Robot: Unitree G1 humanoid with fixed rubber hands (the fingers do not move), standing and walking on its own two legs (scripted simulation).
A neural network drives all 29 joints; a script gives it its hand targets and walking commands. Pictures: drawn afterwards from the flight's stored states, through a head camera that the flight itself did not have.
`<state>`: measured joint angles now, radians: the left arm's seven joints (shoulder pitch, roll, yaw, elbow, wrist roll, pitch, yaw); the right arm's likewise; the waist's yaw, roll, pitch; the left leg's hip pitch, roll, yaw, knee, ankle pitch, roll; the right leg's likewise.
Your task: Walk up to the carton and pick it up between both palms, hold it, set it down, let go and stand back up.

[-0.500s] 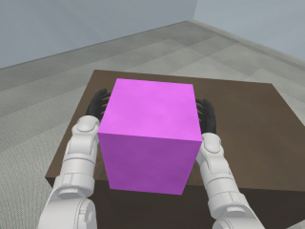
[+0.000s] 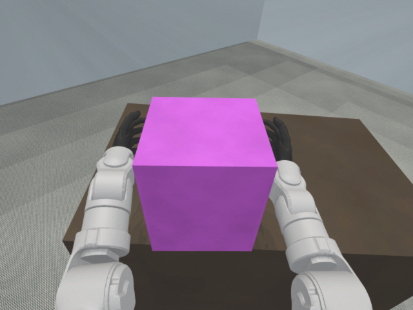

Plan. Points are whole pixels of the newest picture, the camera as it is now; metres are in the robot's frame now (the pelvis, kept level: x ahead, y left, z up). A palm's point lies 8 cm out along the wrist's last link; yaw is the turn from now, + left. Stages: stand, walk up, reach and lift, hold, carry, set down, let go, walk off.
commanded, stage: reach and lift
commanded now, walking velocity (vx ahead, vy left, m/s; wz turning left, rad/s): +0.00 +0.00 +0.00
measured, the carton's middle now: (203, 175) +0.38 -0.01 +0.10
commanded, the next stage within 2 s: hold in 1.54 s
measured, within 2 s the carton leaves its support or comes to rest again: neither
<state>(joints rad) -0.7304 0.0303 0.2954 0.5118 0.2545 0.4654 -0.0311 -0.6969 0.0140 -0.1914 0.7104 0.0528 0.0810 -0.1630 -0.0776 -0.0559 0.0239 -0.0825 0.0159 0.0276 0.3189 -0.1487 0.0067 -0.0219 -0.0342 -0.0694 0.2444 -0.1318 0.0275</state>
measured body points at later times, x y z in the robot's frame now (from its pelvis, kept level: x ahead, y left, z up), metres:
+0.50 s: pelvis +0.00 -0.01 +0.00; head -0.05 +0.02 +0.45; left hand +0.40 +0.14 +0.19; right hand +0.39 -0.16 +0.20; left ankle +0.02 +0.11 -0.75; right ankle +0.01 -0.14 -0.75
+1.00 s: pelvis +0.00 -0.01 +0.00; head -0.06 +0.00 +0.44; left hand +0.40 +0.14 +0.23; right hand +0.39 -0.17 +0.24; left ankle +0.02 +0.11 -0.75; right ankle +0.01 -0.14 -0.75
